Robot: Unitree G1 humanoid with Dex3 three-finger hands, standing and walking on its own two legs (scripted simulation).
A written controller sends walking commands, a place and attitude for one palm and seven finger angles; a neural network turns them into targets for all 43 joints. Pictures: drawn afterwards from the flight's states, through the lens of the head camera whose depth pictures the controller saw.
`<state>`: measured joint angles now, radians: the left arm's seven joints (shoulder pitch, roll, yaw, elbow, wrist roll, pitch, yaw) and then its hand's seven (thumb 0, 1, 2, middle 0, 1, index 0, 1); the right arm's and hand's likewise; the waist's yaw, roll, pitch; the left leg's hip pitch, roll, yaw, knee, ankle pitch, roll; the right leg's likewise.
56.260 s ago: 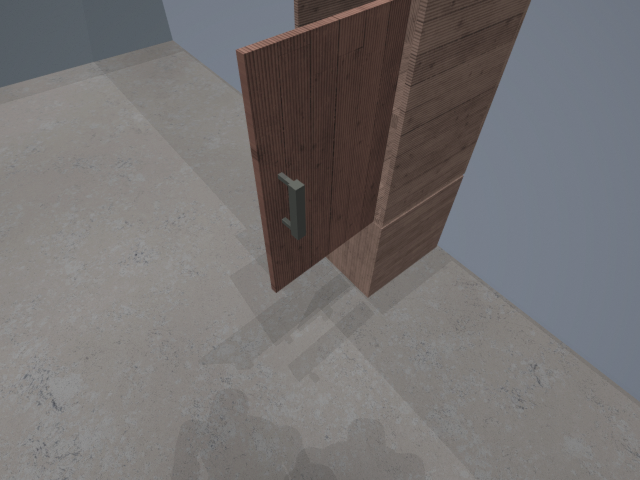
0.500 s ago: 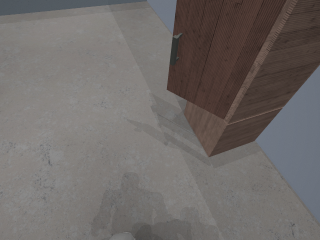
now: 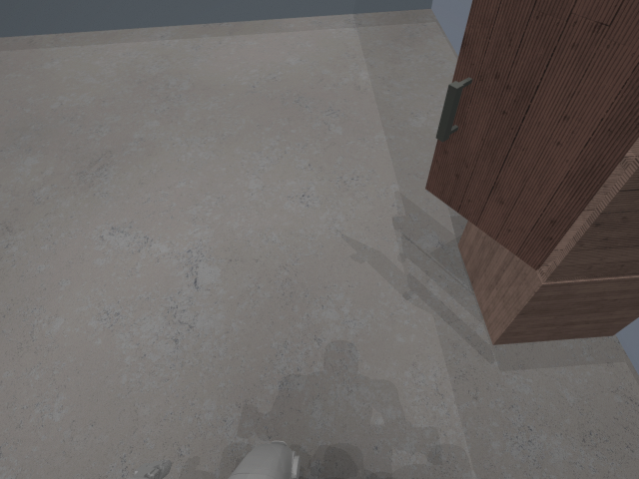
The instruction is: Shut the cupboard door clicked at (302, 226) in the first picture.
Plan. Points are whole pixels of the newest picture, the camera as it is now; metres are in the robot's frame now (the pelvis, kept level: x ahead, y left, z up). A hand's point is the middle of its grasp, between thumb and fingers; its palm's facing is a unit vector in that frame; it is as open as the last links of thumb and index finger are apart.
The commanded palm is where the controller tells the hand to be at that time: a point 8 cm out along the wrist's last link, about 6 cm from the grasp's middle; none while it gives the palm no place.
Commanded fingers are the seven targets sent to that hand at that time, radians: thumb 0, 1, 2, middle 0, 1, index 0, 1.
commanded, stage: walk to a spot facing it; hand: left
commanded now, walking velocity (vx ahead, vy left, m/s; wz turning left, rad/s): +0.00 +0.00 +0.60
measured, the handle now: (454, 109) +0.85 -0.28 -0.05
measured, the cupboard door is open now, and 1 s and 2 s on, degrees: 34 34 34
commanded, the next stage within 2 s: turn to face it in 1.26 s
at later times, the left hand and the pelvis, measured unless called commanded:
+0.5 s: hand out of the picture +0.01 +0.23 -0.15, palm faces +0.33 -0.90 -0.27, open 7.4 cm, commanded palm none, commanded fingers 0.00 0.90 0.90 -0.20 -0.30 -0.20 -0.30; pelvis +0.00 +0.00 +0.00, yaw +18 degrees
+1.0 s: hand out of the picture -0.06 +0.13 -0.17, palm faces +0.71 -0.68 -0.17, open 7.4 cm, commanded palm none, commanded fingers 0.00 0.90 0.90 -0.20 -0.30 -0.20 -0.30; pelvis +0.10 +0.04 +0.00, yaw +41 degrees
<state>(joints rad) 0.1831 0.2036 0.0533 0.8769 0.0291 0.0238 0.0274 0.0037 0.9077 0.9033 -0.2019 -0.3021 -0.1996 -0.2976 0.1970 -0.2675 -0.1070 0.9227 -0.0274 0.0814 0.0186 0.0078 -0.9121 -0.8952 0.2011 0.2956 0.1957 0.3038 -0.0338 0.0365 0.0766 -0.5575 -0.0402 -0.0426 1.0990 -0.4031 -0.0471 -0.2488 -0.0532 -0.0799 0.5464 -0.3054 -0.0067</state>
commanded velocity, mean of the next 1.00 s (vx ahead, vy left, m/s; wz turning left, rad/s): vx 0.23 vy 0.00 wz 0.59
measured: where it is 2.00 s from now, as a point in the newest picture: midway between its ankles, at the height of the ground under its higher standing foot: (258, 445)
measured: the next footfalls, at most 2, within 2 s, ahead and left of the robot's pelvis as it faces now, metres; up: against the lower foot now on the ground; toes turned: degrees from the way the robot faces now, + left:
left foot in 0.22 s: +0.00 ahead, +0.14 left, +0.00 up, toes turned +14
right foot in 0.56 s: +0.12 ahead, -0.10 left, +0.00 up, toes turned +17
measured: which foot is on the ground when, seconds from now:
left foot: up 0.00-0.20, down 0.22-0.54, up 0.56-1.00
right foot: down 0.00-0.22, up 0.24-0.54, down 0.56-1.00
